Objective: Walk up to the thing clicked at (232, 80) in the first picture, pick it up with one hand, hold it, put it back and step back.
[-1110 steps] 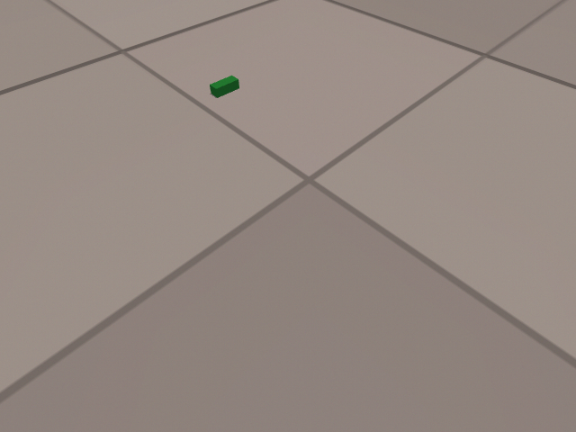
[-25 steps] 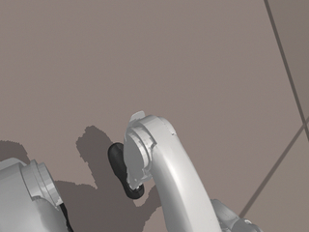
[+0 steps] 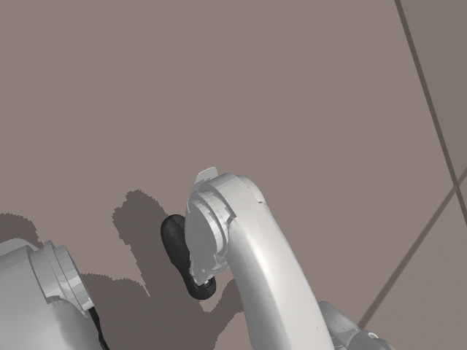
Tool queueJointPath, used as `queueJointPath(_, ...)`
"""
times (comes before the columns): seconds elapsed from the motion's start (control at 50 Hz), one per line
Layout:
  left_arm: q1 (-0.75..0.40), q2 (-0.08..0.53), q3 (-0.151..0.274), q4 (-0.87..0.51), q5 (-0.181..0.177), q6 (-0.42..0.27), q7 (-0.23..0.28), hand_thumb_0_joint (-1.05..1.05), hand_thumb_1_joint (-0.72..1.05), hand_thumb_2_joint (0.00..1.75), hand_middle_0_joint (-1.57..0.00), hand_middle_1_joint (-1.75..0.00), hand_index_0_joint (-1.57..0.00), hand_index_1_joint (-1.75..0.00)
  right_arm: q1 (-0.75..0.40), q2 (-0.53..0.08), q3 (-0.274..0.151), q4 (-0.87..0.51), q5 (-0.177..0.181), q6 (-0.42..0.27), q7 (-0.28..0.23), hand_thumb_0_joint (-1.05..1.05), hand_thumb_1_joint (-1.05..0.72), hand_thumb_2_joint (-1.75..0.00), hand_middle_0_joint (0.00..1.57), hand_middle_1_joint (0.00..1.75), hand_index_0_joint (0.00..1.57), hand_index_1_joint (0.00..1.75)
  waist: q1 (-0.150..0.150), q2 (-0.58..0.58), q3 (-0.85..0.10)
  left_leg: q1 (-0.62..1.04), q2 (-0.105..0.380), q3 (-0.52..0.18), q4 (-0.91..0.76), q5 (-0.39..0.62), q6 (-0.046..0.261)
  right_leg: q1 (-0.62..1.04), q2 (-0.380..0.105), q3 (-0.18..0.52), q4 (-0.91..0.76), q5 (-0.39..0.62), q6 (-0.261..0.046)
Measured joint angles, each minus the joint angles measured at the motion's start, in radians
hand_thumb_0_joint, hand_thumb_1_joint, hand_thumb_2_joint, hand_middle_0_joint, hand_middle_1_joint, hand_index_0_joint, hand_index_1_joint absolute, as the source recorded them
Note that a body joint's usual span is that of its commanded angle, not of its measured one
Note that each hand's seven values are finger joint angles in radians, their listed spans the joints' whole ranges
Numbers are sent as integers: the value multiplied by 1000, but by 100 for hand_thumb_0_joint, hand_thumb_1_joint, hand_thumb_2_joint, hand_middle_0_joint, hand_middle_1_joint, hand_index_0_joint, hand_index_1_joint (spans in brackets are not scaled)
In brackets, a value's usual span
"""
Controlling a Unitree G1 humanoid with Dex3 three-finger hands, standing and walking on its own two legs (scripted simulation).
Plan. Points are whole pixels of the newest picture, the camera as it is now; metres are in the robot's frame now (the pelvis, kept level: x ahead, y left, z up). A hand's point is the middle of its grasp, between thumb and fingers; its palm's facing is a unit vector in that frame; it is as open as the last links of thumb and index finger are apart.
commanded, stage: settle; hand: left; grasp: from above
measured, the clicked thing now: out of the picture +0.47 +0.33 -0.28
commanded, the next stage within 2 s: lift in 0.94 s
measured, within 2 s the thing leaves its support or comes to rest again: leaves its support in 0.36 s
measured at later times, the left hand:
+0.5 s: hand out of the picture +0.47 +0.34 -0.24, palm faces -0.39 -0.17 -0.91, open 10.6 cm
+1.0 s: hand out of the picture +0.46 +0.33 -0.15, palm faces -0.42 -0.13 -0.90, open 10.5 cm
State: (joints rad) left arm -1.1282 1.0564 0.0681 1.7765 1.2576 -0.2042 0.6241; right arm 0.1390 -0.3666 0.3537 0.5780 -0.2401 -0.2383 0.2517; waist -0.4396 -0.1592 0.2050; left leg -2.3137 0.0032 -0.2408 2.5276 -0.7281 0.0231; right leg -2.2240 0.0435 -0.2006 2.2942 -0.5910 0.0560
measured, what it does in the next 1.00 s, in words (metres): stands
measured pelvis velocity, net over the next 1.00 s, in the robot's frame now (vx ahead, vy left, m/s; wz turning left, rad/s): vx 0.00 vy -0.01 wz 0.11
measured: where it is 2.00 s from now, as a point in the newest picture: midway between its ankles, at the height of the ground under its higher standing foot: (146, 307)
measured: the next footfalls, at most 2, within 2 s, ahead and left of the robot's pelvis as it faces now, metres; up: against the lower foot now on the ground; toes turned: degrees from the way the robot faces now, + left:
none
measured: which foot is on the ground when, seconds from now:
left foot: down 0.00-1.00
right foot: down 0.00-1.00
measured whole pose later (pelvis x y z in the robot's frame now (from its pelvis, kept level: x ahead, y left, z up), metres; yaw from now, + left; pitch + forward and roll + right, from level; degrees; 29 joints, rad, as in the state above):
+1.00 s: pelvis +0.00 -0.01 +0.01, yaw +6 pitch +33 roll -10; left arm -1.03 0.79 0.05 1.43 1.22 -0.16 0.32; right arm 0.17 -0.31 0.14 0.66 -0.14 -0.07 0.19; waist -0.30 0.00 -0.02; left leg -2.32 -0.02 -0.14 2.42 -0.69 0.01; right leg -2.27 0.00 -0.11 2.29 -0.61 0.02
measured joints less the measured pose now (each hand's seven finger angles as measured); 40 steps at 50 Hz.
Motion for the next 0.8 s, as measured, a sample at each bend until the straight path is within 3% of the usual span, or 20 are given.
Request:
queueJointPath(0.22, 5, 1, 11, -16, 3, 6, -13, 0, -17, 83, -49, -90, -56, -82, 5, 2, -3, -6, 2, 7, -7, 0, -92, -90, 20, 30, 20, 30, -1, 1, 1, -1, 0, 2, -5, 4, 3, 2, 0, 1, -6, 3, 1)
queueJointPath(0.42, 57, -38, 73, -134, 7, 34, -65, 0, -17, 83, -51, -88, -58, -80, 42, 7, -56, 20, 12, 19, 5, 0, -92, -91, 20, 30, 20, 30, 26, 27, -47, -17, -9, 8, -12, -2, -5, -16, -10, 5, -1, -13, -10)
queueJointPath(0.54, 120, -122, 48, -295, -25, 64, -138, 0, -16, 82, -51, -89, -58, -79, 70, 19, -129, 60, 40, 42, 16, 0, -92, -91, 20, 30, 20, 30, 74, 68, -114, -30, -12, 29, -26, -8, -7, -36, -19, 22, 3, -28, -18)
queueJointPath(0.7, 135, -221, -13, -319, -56, 90, -233, 0, -14, 77, -52, -88, -58, -78, 49, 25, -185, 82, 81, 102, 10, 0, -92, -90, 20, 30, 20, 30, 114, 129, -200, -25, -16, 66, -59, -1, -3, -42, -30, 53, -2, -38, -22)
queueJointPath(0.8, 127, -255, -19, -327, -51, 70, -274, 0, -14, 77, -53, -88, -59, -77, 34, 31, -202, 74, 94, 129, -14, 0, -92, -90, 20, 30, 20, 30, 130, 144, -213, -15, -19, 85, -80, 15, -7, -40, -37, 69, -4, -31, -27)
